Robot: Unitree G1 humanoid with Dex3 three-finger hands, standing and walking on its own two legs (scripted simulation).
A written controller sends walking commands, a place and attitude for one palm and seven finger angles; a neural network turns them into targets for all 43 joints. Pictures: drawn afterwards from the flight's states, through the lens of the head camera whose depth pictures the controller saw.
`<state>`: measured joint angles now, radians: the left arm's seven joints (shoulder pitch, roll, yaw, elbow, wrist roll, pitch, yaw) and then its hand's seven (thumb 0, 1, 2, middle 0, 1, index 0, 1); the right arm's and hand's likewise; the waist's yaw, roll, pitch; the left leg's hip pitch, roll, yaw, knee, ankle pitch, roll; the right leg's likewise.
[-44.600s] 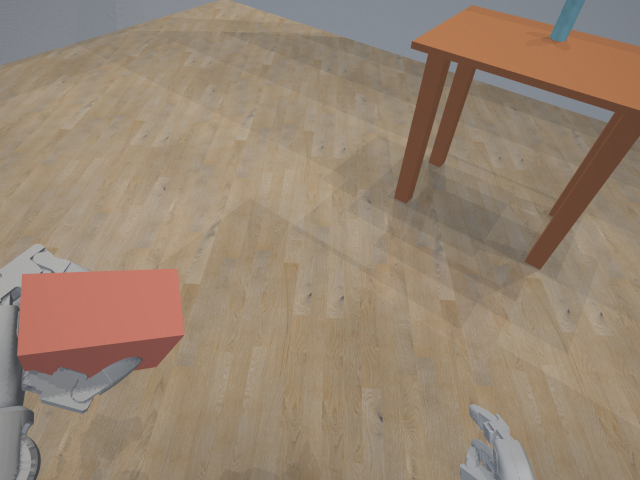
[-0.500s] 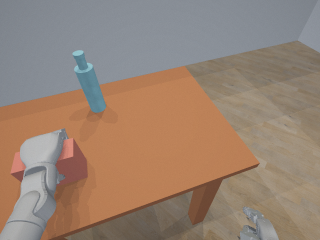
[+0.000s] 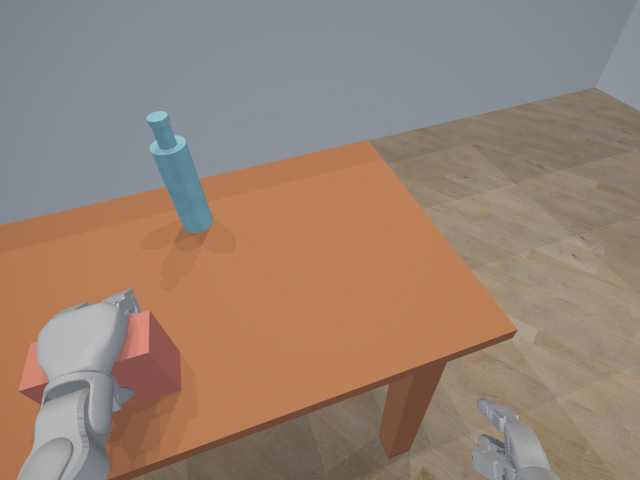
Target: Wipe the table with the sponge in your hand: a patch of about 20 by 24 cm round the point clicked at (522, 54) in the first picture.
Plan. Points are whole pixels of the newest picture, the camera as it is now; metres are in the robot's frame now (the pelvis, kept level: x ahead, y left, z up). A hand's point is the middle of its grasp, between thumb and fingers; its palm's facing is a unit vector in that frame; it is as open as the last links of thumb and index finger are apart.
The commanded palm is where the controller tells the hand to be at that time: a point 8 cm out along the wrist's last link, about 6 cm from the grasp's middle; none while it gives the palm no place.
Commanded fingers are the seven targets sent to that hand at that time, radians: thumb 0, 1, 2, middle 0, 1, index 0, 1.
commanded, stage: wipe back along the first lane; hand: left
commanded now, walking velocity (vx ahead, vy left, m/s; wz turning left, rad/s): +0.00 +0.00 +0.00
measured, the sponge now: (117, 374) +0.23 +0.31 +0.00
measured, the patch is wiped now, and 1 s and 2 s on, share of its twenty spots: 1.00 1.00 1.00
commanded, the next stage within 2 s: lift the sponge slowly off the table in 0.10 s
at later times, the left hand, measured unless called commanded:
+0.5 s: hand (108, 372) +0.21 +0.29 +0.04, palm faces -0.01 -0.09 -1.00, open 9.9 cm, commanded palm +0.18 +0.28 +0.09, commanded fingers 0.00 0.10 1.30 -1.20 -1.60 -1.20 -1.60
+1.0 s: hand (114, 382) +0.20 +0.27 +0.06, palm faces +0.00 -0.14 -0.99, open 9.9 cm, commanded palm +0.17 +0.26 +0.12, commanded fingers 0.00 0.10 1.30 -1.20 -1.60 -1.20 -1.60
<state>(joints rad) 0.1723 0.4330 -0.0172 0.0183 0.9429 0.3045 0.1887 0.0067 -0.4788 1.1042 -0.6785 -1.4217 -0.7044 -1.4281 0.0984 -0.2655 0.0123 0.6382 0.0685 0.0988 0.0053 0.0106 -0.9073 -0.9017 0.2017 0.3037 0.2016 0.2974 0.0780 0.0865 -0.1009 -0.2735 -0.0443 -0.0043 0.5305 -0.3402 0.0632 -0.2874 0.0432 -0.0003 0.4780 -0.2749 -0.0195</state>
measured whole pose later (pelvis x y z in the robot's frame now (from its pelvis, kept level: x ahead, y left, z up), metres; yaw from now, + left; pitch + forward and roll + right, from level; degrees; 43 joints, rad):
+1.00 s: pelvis -0.01 -0.01 +0.01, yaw +1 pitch +0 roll -1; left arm 0.25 0.42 -0.09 -0.16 0.92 0.37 0.10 -0.01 -0.50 1.10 -0.72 -1.38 -0.75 -1.38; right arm 0.04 -0.25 0.02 0.65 0.04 0.10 -0.01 0.01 -0.91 -0.90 0.20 0.30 0.20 0.30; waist 0.12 0.09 -0.04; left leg -0.15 -0.04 -0.02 0.46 -0.30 0.05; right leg -0.17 0.04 -0.01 0.41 -0.25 -0.03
